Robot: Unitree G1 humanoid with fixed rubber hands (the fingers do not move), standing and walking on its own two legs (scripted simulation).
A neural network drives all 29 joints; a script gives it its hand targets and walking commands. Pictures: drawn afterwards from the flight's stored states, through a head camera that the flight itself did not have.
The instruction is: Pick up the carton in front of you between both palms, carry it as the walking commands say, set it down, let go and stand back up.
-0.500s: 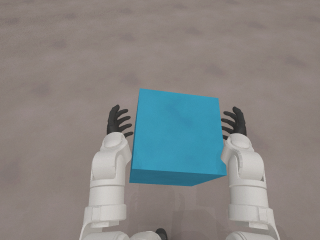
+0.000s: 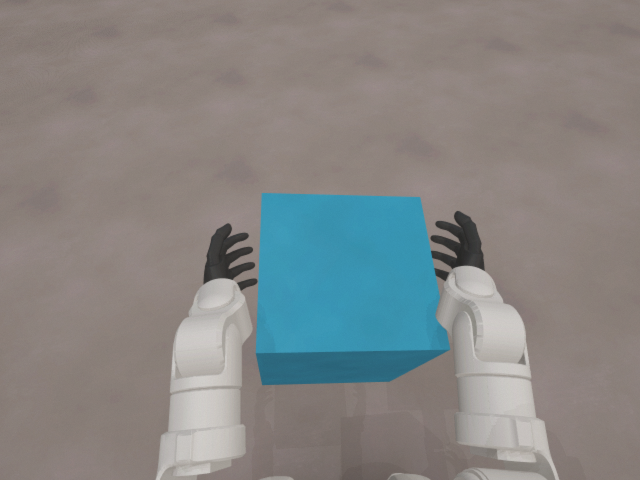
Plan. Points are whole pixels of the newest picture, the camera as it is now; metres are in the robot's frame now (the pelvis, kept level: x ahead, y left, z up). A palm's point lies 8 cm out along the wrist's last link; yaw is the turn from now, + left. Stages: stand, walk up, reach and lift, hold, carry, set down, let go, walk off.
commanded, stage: carry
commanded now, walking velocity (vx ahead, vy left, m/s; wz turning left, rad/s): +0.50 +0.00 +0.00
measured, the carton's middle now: (334, 299) +0.35 +0.01 -0.03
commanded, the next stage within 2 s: none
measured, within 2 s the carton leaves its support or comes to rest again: neither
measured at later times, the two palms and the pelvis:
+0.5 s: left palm (251, 166) +0.50 +0.12 +0.10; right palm (451, 157) +0.51 -0.17 +0.10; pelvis +0.18 -0.02 +0.00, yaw +1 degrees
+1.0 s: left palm (239, 92) +0.71 +0.17 +0.10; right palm (400, 80) +0.71 -0.12 +0.11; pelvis +0.45 +0.02 +0.00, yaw -2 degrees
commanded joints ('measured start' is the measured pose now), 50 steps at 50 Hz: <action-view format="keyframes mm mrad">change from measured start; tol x32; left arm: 1 -534 -711 -525 -133 -182 5 -58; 24 -637 -792 -430 7 -101 164 -48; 50 -231 -847 -662 -572 -293 400 -193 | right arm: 1 -471 736 555 -45 184 48 132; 28 -715 932 561 -34 224 192 177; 50 -72 881 629 -447 235 409 251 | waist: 1 26 -118 -358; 7 -62 282 -232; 24 14 -264 -464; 44 22 -152 -231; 50 -30 275 -355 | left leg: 1 24 -6 23 -148 70 6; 10 621 349 -463 -467 467 189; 21 320 200 13 -260 863 19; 25 -262 71 -58 397 63 -33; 41 -191 91 105 -254 429 -82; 47 409 64 168 -452 453 -31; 50 742 484 -525 -577 384 178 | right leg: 1 308 -220 264 -219 126 -189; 10 -510 -35 -28 429 -234 -6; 21 344 72 -212 -178 128 -14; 24 781 -401 608 -349 63 -229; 46 531 -180 -120 -127 675 -37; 50 -263 -24 -18 607 -248 19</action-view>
